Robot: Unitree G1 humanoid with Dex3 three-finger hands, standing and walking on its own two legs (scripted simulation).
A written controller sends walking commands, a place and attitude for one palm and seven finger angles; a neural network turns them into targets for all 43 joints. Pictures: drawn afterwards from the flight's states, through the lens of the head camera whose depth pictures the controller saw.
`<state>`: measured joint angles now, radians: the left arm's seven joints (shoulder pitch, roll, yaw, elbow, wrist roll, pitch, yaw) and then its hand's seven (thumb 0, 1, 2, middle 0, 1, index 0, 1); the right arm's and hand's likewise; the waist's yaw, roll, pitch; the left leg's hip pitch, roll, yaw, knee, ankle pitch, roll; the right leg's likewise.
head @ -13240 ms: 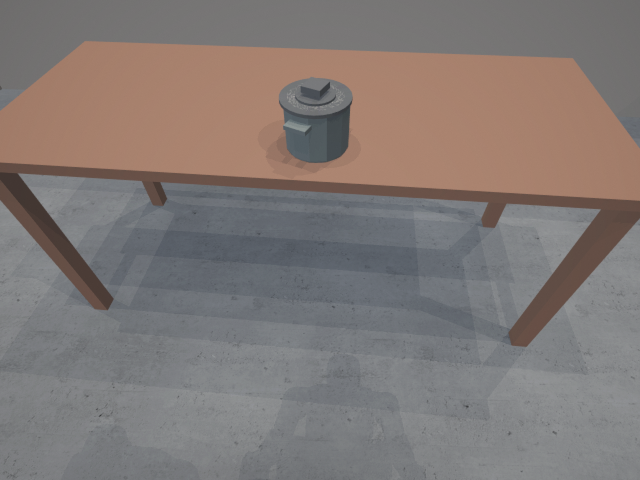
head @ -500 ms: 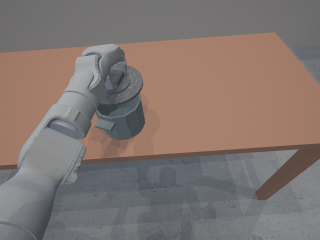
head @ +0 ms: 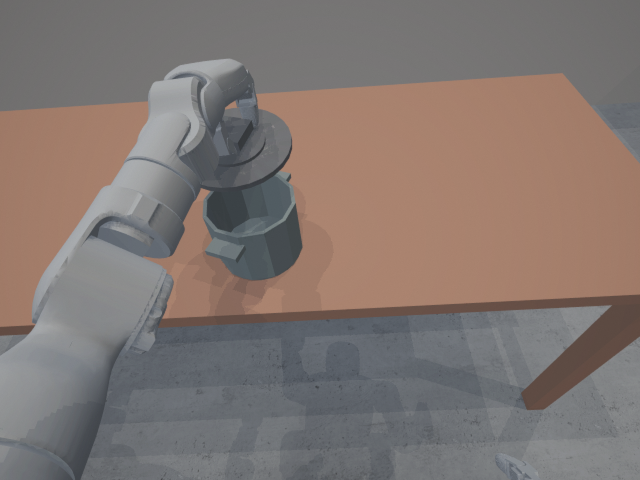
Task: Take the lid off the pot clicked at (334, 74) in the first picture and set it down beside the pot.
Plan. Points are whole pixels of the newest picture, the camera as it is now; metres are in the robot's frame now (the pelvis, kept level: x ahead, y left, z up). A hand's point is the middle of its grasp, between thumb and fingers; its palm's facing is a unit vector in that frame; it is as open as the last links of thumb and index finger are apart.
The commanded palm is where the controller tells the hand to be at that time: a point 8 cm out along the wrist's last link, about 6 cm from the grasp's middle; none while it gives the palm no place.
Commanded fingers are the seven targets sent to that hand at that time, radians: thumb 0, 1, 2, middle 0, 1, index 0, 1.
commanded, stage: lift the lid straight up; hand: left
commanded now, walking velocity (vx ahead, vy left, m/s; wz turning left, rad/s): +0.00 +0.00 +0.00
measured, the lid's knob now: (230, 132) +0.51 +0.10 +0.18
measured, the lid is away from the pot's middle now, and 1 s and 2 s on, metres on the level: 0.00 0.03 0.15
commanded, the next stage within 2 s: move the lid sideways beside the pot in 0.66 s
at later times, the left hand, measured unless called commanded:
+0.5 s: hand (204, 99) +0.48 +0.11 +0.25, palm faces -0.24 -0.07 -0.97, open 8.1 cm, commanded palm +0.47 +0.11 +0.31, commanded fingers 0.00 0.66 0.95 -0.83 -1.06 -0.76 -1.03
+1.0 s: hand (186, 100) +0.48 +0.13 +0.25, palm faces -0.23 -0.07 -0.97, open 8.1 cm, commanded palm +0.47 +0.14 +0.31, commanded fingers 0.00 0.66 0.95 -0.83 -1.06 -0.76 -1.03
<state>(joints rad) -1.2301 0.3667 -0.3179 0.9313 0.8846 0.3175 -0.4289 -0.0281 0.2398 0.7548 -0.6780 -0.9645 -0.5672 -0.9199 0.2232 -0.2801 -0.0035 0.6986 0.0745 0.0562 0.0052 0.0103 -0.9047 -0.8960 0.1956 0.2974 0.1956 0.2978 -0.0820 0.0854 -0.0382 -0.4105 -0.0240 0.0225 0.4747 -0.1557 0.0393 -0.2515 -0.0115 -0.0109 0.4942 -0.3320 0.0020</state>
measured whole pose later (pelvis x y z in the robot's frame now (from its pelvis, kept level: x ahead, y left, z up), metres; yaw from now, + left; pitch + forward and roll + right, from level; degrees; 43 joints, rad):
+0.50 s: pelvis -0.01 +0.00 +0.00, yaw +0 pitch +5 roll +0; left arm -1.36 0.39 -0.30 0.99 0.91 0.33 -0.49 -0.03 0.24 0.76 -0.68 -0.97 -0.57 -0.92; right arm 0.25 -0.29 0.00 0.71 0.07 0.03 0.00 0.01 -0.90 -0.90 0.20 0.30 0.20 0.30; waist -0.09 0.08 -0.04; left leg -0.40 -0.03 0.02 0.46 -0.14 0.04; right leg -0.25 -0.01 -0.01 0.48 -0.32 0.01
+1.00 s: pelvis -0.01 +0.00 +0.00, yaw -1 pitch +5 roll +0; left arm -1.34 0.44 -0.26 1.00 0.94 0.31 -0.48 -0.03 0.24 0.76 -0.69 -0.97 -0.57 -0.92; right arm 0.23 -0.28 0.01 0.68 0.07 0.04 -0.01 0.01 -0.90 -0.90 0.20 0.30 0.20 0.30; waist -0.09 0.08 -0.04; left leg -0.41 -0.02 0.03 0.45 -0.13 0.04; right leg -0.25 -0.01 0.00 0.47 -0.30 0.01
